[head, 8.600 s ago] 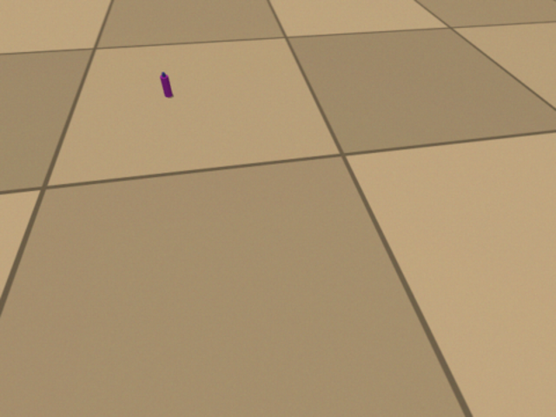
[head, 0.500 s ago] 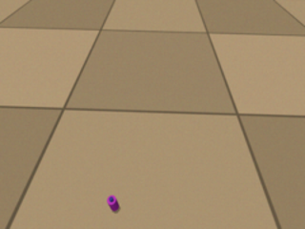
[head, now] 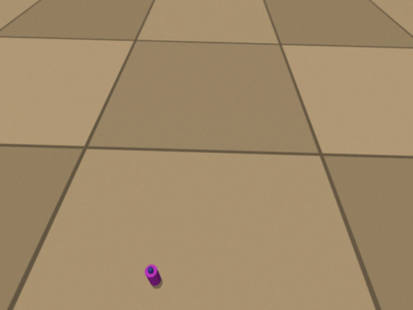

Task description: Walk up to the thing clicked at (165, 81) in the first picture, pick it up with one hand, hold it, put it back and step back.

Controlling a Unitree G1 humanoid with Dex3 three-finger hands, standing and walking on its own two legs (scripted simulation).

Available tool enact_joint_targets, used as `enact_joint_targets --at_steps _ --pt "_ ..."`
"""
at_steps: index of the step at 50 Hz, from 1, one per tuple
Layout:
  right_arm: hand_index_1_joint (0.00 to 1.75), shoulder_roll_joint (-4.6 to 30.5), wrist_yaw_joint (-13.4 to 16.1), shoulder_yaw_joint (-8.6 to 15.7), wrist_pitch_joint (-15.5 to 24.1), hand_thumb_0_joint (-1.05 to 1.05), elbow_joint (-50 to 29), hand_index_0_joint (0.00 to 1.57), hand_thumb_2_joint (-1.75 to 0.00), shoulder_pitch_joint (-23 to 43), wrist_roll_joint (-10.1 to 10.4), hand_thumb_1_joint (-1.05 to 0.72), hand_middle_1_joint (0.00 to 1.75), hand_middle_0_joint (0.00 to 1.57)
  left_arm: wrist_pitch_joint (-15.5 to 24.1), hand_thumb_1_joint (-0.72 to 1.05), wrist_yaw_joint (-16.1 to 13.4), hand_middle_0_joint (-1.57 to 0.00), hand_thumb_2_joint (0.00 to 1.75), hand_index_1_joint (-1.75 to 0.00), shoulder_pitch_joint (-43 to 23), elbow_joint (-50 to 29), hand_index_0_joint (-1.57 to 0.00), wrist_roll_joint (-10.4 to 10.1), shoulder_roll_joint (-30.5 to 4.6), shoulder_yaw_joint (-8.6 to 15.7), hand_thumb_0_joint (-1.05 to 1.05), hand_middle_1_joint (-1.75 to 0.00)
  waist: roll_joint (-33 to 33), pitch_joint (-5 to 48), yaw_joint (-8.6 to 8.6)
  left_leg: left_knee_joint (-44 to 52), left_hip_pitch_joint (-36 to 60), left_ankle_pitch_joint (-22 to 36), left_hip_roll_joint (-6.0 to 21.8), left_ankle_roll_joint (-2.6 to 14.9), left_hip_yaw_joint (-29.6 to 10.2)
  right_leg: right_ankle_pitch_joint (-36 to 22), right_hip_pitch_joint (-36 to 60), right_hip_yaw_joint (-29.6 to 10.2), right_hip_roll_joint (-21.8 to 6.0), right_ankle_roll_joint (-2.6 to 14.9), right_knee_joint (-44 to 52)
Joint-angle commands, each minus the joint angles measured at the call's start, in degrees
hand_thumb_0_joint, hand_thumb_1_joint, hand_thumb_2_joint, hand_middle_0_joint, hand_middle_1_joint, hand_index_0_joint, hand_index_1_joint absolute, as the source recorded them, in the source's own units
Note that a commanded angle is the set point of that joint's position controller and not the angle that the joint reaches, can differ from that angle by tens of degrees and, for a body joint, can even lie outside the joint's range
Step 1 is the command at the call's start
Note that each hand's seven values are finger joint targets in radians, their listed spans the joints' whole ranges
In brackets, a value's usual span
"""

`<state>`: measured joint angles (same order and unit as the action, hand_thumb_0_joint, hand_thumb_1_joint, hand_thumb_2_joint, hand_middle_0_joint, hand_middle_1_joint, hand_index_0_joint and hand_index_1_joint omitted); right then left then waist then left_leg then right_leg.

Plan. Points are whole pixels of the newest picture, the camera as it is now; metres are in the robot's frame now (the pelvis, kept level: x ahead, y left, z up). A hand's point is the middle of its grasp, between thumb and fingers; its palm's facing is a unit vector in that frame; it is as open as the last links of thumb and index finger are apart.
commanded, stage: stand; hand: left
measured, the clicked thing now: (152, 274) +0.38 +0.22 -0.70
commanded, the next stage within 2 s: go down in 0.16 s
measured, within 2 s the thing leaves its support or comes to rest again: neither
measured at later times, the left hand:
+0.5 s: hand out of the picture +0.15 +0.26 -0.17, palm faces +0.05 -0.94 -0.32, open 11.1 cm
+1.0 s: hand out of the picture +0.14 +0.28 -0.20, palm faces +0.07 -0.94 -0.33, open 17.2 cm
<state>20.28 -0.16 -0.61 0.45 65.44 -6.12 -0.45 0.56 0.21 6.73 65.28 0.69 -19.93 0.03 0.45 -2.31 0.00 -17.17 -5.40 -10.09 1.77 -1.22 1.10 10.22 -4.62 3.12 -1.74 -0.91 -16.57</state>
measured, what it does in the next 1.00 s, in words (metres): lowers itself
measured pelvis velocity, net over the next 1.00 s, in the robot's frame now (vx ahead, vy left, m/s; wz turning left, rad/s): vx -0.01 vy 0.01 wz -0.01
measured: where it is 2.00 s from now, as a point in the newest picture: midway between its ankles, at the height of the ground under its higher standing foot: outside the picture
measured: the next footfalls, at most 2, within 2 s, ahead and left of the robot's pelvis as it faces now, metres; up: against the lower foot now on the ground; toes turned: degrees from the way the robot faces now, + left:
none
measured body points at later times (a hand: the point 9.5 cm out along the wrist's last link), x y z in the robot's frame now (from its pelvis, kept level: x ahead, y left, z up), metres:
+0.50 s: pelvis -0.02 +0.00 -0.02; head +0.05 +0.01 +0.43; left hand +0.15 +0.31 -0.14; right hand +0.08 -0.27 -0.14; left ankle -0.01 +0.13 -0.75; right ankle -0.01 -0.13 -0.75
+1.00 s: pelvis -0.01 +0.01 -0.08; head +0.07 +0.03 +0.37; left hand +0.13 +0.33 -0.18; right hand +0.15 -0.25 -0.16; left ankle -0.01 +0.13 -0.75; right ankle -0.01 -0.13 -0.75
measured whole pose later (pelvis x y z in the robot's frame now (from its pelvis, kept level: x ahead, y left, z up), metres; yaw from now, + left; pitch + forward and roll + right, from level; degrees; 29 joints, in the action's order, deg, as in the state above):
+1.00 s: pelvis -0.01 +0.01 -0.08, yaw +0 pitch +15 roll -2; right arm 13.9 3.8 0.8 7.5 33.5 -12.7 1.0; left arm -11.8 4.1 14.2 28.2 1.6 -19.5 13.8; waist 0.2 5.9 1.9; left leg -60.1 -45.8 -29.1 2.9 -0.4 -0.6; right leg 27.9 -43.6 3.1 -1.9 -1.4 -56.9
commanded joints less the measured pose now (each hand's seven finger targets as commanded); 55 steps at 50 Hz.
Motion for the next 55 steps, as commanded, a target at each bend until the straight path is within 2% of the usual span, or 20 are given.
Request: enact_joint_targets --at_steps 1,13,14,15,16,18,22,27,29,31,34,35,38,40,41,48,49,51,52,55 --pt "0.30 11.6 0.6 2.3 1.2 0.00 -3.5 0.20 -0.90 2.2 -0.1 -0.90 0.30 0.20 1.2 0.90 -0.8 -0.20 0.90 -0.30 -2.5 -3.4 -0.20 -0.1 -12.7 2.3 0.00 -0.30 -1.2 4.0 0.06 2.2 0.4 10.3 6.6 1.92 -4.8 -9.6 0.5 -5.2 -7.3 1.57 2.0" --pt "0.29 12.2 0.6 2.7 1.3 0.00 -3.5 0.20 -0.90 2.4 -0.1 -0.95 0.29 0.21 1.3 0.82 -0.8 -0.12 0.82 -0.22 -1.8 -3.6 -0.12 0.0 -12.6 2.2 0.00 -0.22 -0.5 4.2 -0.14 2.3 0.7 9.8 6.7 2.08 -5.0 -8.7 0.4 -5.0 -7.1 1.61 2.3" --pt "0.30 2.3 1.8 0.5 3.9 0.00 -19.8 0.20 -0.92 0.3 3.6 -0.99 0.30 0.20 6.4 0.74 -1.6 -0.04 0.74 -0.14 -21.9 -23.7 -0.04 -3.1 -3.0 2.8 0.00 -0.14 1.3 -1.4 6.97 -1.8 -5.9 1.7 -1.9 1.77 2.1 -5.2 -12.9 -1.4 1.0 1.32 -1.8" --pt "0.30 4.0 2.3 0.8 3.7 0.00 -16.6 0.20 -0.93 -2.8 3.7 -0.98 0.30 0.20 5.8 0.66 -1.9 -0.01 0.66 -0.06 -27.8 -19.7 -0.03 -2.9 -5.7 3.7 0.00 -0.06 -0.1 1.5 5.39 -2.9 -6.0 0.5 -2.1 2.05 1.9 -3.6 -10.2 -0.9 0.8 1.17 -2.4" --pt "0.30 6.1 2.9 2.0 3.0 0.00 -16.6 0.20 -0.93 -5.4 4.0 -1.00 0.30 0.20 3.4 0.58 -2.1 -0.02 0.58 -0.05 -16.2 -9.4 -0.03 -1.7 -10.7 7.1 0.00 -0.06 -2.4 0.0 3.42 -3.6 -7.8 0.2 -1.8 1.98 1.8 -1.8 -10.1 -0.1 1.4 1.46 -2.8" --pt "0.30 5.9 3.0 3.3 2.8 0.00 -19.6 0.20 -0.93 -6.5 3.3 -1.00 0.30 0.20 2.4 0.42 -0.8 -0.02 0.42 -0.05 -18.4 -8.2 -0.03 0.4 -14.6 9.9 0.00 -0.06 -3.3 5.6 2.44 -7.9 -10.4 1.7 -2.0 2.17 1.3 -2.8 -11.5 -0.3 1.3 1.66 -6.6" --pt "0.30 4.9 2.3 5.4 3.5 0.00 -24.8 0.20 -0.92 -8.8 1.6 -0.97 0.30 0.20 0.8 0.10 0.9 -0.05 0.15 -0.04 -6.0 -8.0 -0.06 3.4 -13.4 14.0 0.00 -0.05 1.8 16.2 -1.68 -13.9 -13.7 6.3 -2.9 1.26 1.1 -6.3 -9.7 -1.0 1.0 2.20 -13.6" --pt "0.30 4.0 1.9 5.5 3.9 0.00 -29.7 0.20 -0.91 -7.1 2.0 -0.93 0.30 0.20 -2.9 -0.15 1.8 -0.06 0.10 -0.05 -4.5 -13.1 -0.07 3.3 -11.7 15.2 0.00 -0.05 1.1 13.8 -0.17 -17.9 -18.8 5.3 -2.1 1.13 0.3 -4.0 -16.4 -0.4 2.0 2.41 -17.5" --pt "0.30 4.0 1.7 5.7 4.3 0.00 -31.7 0.20 -0.90 -6.9 1.9 -0.90 0.30 0.20 -3.0 -0.30 2.1 -0.07 0.08 -0.07 -4.0 -16.8 -0.08 3.2 -13.7 17.4 0.00 -0.07 1.0 15.7 -0.37 -20.8 -21.2 3.7 -1.9 1.30 0.3 -2.3 -18.4 -0.4 1.9 2.29 -20.2" --pt "0.30 3.5 1.7 5.6 5.1 0.00 -32.9 0.20 -0.90 -7.3 1.8 -0.90 0.30 0.20 -2.8 -0.38 2.8 -0.08 0.05 -0.06 -4.9 -21.3 -0.08 2.8 -11.2 15.7 0.00 -0.07 2.0 15.4 0.64 -23.5 -23.5 1.5 -1.6 1.28 -0.1 -0.1 -22.4 -0.5 1.9 2.16 -23.3" --pt "0.30 3.6 2.1 6.1 6.0 0.00 -34.9 0.20 -0.89 -8.2 1.8 -0.88 0.30 0.20 -3.4 -0.49 3.0 -0.08 0.04 -0.08 -1.2 -25.2 -0.08 2.5 -12.2 17.8 0.00 -0.08 2.4 18.7 0.61 -26.6 -25.1 1.3 -0.9 1.20 -0.8 0.6 -25.8 -0.3 2.0 2.21 -27.2" --pt "0.30 3.5 2.1 6.1 6.4 0.00 -35.7 0.20 -0.89 -7.9 1.8 -0.88 0.30 0.20 -3.3 -0.50 3.3 -0.08 0.04 -0.07 -3.4 -31.0 -0.08 2.1 -11.6 16.2 0.00 -0.07 4.1 18.4 1.08 -27.1 -25.8 -0.2 -0.8 1.13 -1.1 1.9 -27.3 -0.2 2.0 2.23 -28.1" --pt "0.30 3.5 2.8 6.0 7.4 0.00 -36.7 0.20 -0.89 -8.1 2.0 -0.87 0.30 0.20 -5.3 -0.55 3.0 -0.08 0.03 -0.07 1.2 -33.1 -0.08 1.7 -12.0 17.8 0.00 -0.07 3.0 18.5 1.39 -28.6 -27.3 -2.2 -0.5 1.22 -1.7 3.7 -29.7 -0.3 2.1 2.13 -29.6" --pt "0.30 3.2 3.2 6.0 8.0 0.00 -37.5 0.20 -0.89 -8.1 1.8 -0.87 0.30 0.20 -6.3 -0.57 3.2 -0.09 0.02 -0.07 1.0 -39.9 -0.09 1.5 -11.0 16.6 0.00 -0.07 3.9 20.5 1.55 -30.3 -27.3 -0.4 -0.5 1.18 -1.8 2.2 -30.3 -0.2 1.9 2.04 -30.9" --pt "0.30 3.4 3.5 5.9 8.2 0.00 -37.1 0.20 -0.89 -8.4 1.7 -0.86 0.30 0.20 -7.3 -0.59 3.0 -0.09 0.01 -0.06 4.1 -37.4 -0.09 1.4 -12.2 18.2 0.00 -0.06 2.8 19.7 1.87 -31.1 -28.3 -0.5 -0.4 1.28 -1.9 2.4 -30.4 -0.1 2.0 1.88 -31.4" --pt "0.30 2.5 4.8 5.2 10.0 0.00 -39.1 0.20 -0.89 -7.7 1.4 -0.86 0.30 0.20 -11.3 -0.53 3.2 -0.08 0.04 -0.06 7.9 -46.9 -0.08 0.8 -11.2 18.1 0.00 -0.05 4.7 20.1 2.01 -34.7 -30.7 1.0 -0.3 1.19 -2.0 1.4 -33.6 0.0 1.8 1.81 -34.7" --pt "0.30 2.4 5.0 4.9 10.0 0.00 -38.9 0.20 -0.89 -7.6 1.3 -0.87 0.30 0.20 -12.0 -0.53 3.1 -0.08 0.03 -0.06 9.9 -45.1 -0.08 0.9 -12.7 20.1 0.00 -0.06 4.5 19.4 1.82 -35.0 -31.8 0.2 -0.2 1.24 -2.3 2.5 -34.3 0.1 1.8 1.91 -35.1" --pt "0.30 2.3 5.2 5.0 10.6 0.00 -40.2 0.20 -0.89 -7.3 1.1 -0.86 0.30 0.20 -12.1 -0.53 3.8 -0.08 0.04 -0.06 8.7 -49.6 -0.08 0.5 -11.2 18.5 0.00 -0.06 4.3 21.0 2.38 -36.5 -32.1 1.4 -0.3 1.41 -2.4 0.9 -34.6 0.2 1.8 1.77 -35.9" --pt "0.30 2.0 5.2 4.8 10.7 0.00 -39.4 0.20 -0.89 -7.7 1.0 -0.87 0.30 0.20 -12.5 -0.54 3.6 -0.08 0.02 -0.06 11.5 -46.0 -0.09 0.4 -12.2 20.9 0.00 -0.06 3.1 20.9 1.94 -37.3 -33.3 1.7 -0.3 1.58 -2.3 0.5 -34.1 0.0 1.6 1.76 -36.2" --pt "0.30 2.3 5.1 5.0 11.3 0.00 -39.9 0.20 -0.89 -7.4 0.7 -0.88 0.30 0.20 -12.0 -0.56 5.0 -0.09 0.03 -0.07 11.9 -48.3 -0.09 -0.2 -12.0 20.5 0.00 -0.07 6.2 21.4 1.99 -38.0 -33.8 2.7 0.2 1.14 -3.1 2.2 -37.8 0.4 1.9 2.15 -39.0"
